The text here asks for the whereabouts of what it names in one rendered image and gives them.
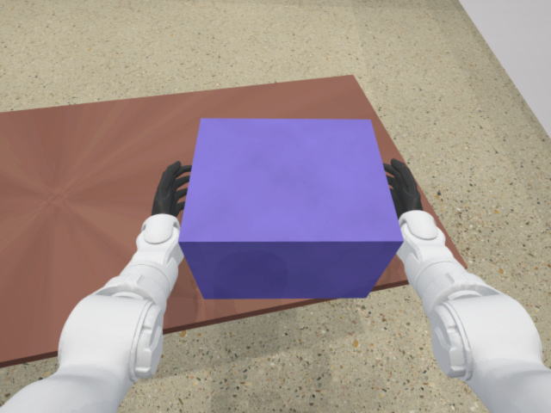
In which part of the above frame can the table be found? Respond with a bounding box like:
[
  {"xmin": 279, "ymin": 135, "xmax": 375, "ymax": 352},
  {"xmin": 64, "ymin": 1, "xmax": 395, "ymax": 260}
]
[{"xmin": 0, "ymin": 75, "xmax": 467, "ymax": 368}]

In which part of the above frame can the robot right hand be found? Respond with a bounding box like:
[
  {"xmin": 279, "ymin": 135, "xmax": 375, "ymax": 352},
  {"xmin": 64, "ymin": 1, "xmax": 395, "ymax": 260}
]
[{"xmin": 383, "ymin": 158, "xmax": 423, "ymax": 220}]

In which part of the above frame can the left robot forearm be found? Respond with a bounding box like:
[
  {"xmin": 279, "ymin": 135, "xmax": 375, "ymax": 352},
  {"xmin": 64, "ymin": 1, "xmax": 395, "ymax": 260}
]
[{"xmin": 58, "ymin": 214, "xmax": 184, "ymax": 365}]

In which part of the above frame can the robot left upper arm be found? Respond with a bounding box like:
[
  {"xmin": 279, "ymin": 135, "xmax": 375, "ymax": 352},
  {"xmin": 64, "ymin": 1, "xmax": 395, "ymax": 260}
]
[{"xmin": 0, "ymin": 294, "xmax": 164, "ymax": 413}]

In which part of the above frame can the robot right upper arm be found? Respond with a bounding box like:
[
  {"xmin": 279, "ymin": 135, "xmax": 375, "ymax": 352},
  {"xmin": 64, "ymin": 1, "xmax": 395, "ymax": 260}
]
[{"xmin": 430, "ymin": 294, "xmax": 551, "ymax": 413}]

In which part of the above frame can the carton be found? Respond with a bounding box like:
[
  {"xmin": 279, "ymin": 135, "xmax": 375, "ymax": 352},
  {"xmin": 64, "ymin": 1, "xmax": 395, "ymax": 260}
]
[{"xmin": 178, "ymin": 118, "xmax": 404, "ymax": 299}]

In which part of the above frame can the right robot forearm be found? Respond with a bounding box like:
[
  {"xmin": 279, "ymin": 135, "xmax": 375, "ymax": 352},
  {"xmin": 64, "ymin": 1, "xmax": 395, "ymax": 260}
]
[{"xmin": 396, "ymin": 210, "xmax": 542, "ymax": 358}]

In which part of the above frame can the robot left hand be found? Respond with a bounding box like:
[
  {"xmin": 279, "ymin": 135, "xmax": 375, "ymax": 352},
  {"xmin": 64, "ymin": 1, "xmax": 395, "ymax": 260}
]
[{"xmin": 151, "ymin": 161, "xmax": 192, "ymax": 217}]

